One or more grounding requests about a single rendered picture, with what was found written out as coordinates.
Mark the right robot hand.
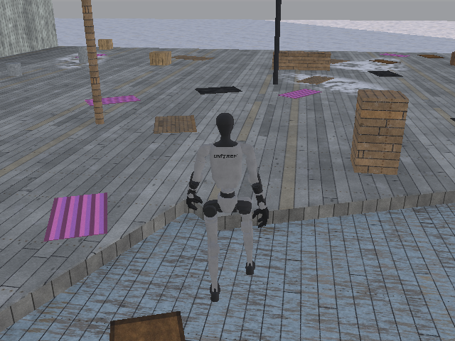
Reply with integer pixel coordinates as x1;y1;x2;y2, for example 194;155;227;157
252;207;269;228

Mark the left robot forearm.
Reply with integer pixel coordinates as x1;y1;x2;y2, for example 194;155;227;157
187;171;200;198

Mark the right robot forearm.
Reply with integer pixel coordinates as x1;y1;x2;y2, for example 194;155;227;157
252;173;267;210

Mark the right robot upper arm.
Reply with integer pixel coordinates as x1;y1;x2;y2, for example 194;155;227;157
240;143;259;184

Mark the left robot upper arm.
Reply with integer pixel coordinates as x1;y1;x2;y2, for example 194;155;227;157
192;144;211;182

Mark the robot left shin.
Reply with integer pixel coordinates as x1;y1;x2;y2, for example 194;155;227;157
208;244;218;292

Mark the robot left foot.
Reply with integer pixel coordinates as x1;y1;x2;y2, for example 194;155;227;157
210;283;220;302

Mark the left robot hand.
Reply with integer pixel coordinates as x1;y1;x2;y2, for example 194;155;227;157
186;195;203;210

